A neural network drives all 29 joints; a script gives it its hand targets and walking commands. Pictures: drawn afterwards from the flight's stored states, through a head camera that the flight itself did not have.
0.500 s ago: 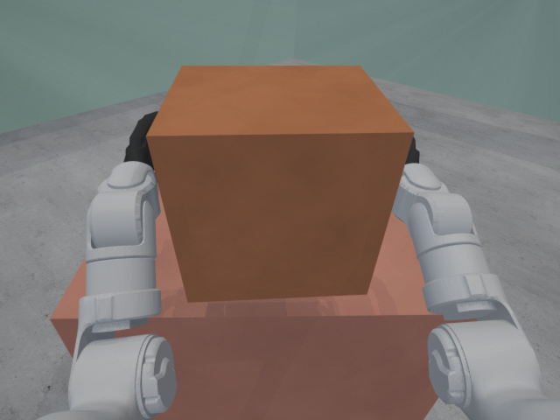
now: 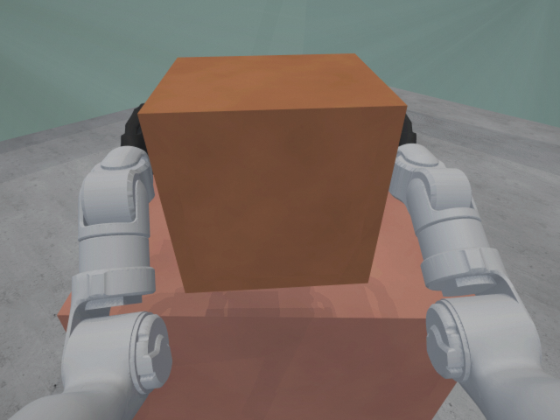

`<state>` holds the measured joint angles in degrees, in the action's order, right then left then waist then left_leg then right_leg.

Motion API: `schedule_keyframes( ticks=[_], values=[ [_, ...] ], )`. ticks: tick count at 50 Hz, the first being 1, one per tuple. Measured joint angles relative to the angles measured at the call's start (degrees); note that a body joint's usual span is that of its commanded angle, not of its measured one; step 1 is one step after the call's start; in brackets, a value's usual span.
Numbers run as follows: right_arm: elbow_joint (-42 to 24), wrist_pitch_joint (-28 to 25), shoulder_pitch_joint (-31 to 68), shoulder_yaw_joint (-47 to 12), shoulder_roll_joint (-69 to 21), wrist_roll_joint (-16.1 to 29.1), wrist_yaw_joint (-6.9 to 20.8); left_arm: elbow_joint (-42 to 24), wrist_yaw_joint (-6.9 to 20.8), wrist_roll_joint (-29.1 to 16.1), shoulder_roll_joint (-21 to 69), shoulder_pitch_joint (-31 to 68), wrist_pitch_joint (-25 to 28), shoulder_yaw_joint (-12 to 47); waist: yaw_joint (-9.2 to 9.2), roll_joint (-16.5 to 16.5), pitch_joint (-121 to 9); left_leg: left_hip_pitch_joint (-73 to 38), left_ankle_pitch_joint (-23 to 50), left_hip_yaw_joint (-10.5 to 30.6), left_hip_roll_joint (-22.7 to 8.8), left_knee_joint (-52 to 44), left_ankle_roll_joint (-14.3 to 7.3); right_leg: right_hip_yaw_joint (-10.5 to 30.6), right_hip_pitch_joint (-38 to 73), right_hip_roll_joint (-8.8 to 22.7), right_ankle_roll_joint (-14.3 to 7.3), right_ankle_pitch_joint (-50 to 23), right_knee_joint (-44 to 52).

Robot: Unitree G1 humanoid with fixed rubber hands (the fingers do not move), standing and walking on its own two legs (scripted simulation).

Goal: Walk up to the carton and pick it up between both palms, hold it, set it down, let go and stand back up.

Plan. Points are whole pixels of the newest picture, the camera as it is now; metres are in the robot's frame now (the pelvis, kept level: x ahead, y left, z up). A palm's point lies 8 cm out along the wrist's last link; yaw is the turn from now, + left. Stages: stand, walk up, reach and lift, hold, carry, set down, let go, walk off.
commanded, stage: hold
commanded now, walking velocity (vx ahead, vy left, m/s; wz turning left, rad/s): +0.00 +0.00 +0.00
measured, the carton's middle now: (272, 169) +0.38 +0.01 +0.24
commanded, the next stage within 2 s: none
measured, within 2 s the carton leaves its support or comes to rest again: neither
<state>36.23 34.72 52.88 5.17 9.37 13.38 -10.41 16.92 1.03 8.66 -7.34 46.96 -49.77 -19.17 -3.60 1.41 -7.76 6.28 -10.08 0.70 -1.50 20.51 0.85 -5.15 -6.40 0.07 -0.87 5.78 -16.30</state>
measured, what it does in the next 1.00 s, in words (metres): stands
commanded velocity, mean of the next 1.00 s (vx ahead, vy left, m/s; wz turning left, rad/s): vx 0.00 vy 0.00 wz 0.00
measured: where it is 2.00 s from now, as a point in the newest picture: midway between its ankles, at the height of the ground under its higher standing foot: outside the picture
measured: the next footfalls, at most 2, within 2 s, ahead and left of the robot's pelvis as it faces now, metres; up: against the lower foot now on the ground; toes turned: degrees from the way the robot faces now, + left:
none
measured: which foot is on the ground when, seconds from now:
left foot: down 0.00-1.00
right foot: down 0.00-1.00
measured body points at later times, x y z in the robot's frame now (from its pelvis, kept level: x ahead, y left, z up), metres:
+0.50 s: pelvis +0.01 +0.00 +0.00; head -0.08 +0.02 +0.44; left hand +0.38 +0.18 +0.26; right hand +0.38 -0.17 +0.27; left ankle +0.02 +0.13 -0.75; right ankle +0.04 -0.11 -0.75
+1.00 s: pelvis +0.00 +0.00 +0.00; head -0.08 +0.02 +0.44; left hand +0.38 +0.18 +0.26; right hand +0.38 -0.16 +0.27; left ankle +0.02 +0.13 -0.75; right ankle +0.04 -0.11 -0.75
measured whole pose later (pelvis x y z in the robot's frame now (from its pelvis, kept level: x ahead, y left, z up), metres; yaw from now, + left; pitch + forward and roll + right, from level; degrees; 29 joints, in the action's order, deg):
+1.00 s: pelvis +0.00 +0.00 +0.00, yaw +0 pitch -4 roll -1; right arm 32.8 36.3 50.8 4.3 9.6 14.0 -11.0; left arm 14.5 1.2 8.6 -6.9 44.9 -50.0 -18.6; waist -4.0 1.2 -8.0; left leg 5.9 -10.5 0.7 -1.5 20.6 0.8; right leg -5.0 -5.8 0.0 -0.7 5.9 -15.8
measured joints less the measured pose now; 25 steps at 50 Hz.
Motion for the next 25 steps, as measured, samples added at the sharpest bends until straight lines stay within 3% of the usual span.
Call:
schedule_keyframes(
  ticks=[25],
  values=[
    [-5.52,1.99,-3.39,-2.2,0.97,2.4,-1.06,-5.41,-0.23,-0.27,1.22,-3.92,-1.02,0.75,-0.55,-0.64,-0.11,-1.01,-0.91,-0.39,-0.14,0.26,-0.11,0.46,1.26,-0.19,0.26,0.24,0.64]
  ],
)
